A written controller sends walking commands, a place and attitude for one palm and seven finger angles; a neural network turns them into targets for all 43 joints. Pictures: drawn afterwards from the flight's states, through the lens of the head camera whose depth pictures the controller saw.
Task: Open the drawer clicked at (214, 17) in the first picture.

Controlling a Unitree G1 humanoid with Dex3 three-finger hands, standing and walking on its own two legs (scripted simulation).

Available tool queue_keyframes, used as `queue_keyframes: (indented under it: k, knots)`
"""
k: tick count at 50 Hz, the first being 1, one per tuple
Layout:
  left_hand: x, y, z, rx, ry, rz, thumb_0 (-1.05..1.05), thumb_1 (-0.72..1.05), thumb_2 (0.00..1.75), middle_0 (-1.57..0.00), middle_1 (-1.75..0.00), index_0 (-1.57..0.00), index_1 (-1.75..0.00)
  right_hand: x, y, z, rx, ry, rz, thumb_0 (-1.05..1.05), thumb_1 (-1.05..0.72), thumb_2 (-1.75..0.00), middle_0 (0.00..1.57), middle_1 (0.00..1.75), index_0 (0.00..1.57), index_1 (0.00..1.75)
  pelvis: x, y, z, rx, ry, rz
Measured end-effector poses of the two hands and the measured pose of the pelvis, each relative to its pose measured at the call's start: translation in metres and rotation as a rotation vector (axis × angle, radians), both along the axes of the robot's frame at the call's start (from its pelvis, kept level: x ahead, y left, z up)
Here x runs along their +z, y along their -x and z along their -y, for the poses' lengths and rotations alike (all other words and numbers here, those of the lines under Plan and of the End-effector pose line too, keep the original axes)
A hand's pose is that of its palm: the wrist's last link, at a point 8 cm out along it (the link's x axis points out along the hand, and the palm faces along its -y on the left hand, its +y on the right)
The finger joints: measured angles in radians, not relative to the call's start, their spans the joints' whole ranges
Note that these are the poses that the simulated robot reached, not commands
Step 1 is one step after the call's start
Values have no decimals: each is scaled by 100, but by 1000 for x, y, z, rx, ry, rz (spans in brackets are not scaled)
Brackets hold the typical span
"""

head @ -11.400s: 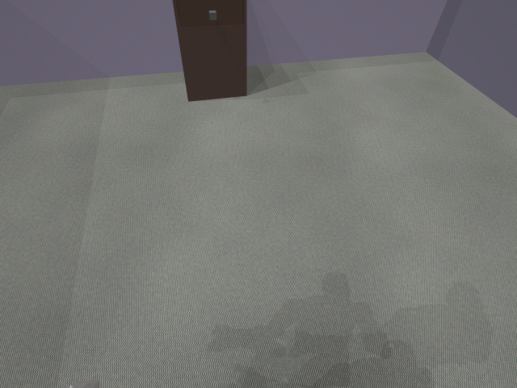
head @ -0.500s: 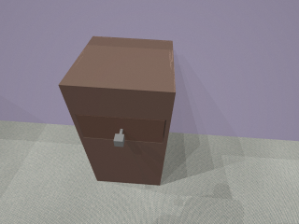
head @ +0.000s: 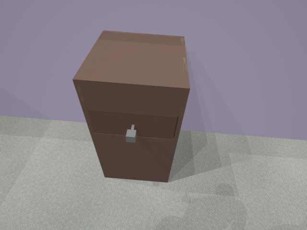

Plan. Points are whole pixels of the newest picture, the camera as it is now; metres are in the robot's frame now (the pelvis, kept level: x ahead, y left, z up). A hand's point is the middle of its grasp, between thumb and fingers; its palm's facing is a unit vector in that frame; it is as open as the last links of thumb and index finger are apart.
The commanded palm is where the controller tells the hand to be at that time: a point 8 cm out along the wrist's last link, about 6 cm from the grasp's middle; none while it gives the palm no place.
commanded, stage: come to a stop and stand still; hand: left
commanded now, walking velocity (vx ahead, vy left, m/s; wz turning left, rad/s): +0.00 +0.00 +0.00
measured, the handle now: (131, 132) +0.55 +0.13 -0.19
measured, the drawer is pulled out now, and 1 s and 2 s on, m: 0.00 0.00 0.00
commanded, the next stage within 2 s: look again from close up in 0.16 s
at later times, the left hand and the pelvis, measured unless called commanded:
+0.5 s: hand out of the picture -0.05 +0.14 -0.18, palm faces +0.06 -0.99 -0.13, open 7.4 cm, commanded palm none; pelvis -0.01 +0.00 +0.00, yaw +0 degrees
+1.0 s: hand out of the picture +0.08 +0.19 -0.11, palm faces -0.06 -0.83 -0.56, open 7.4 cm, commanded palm +0.11 +0.19 -0.05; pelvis +0.00 -0.01 -0.02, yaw +1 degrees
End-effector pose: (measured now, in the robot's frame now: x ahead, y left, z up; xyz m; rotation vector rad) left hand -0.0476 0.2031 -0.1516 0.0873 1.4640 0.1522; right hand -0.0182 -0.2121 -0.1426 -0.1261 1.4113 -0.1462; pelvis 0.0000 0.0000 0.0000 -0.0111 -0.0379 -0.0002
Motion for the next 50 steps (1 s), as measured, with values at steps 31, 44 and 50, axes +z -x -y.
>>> queue_keyframes:
  k: [31, 44, 50]
  knots:
    - [-1, 0, 13, 2, 18, 19, 0, 91, 90, -20, -30, -20, -30, -2, 6, -2, -21, -12, 5, 1, -91, -90, 20, 30, 20, 30, 0, 6, 2, -3, -1, -12]
    - [4, -15, 15, -49, 0, 52, 0, 91, 89, -20, -30, -20, -30, -2, 4, 2, -10, -9, 9, 1, -92, -90, 20, 30, 20, 30, -2, 4, 7, -5, 3, -15]
    - [88, -122, -27, -336, -426, 566, 7, 94, 88, -21, -33, -20, -33, 8, -55, 41, -17, 93, 436, 4, -94, -90, 20, 30, 21, 30, -15, 4, 12, 13, -26, -34]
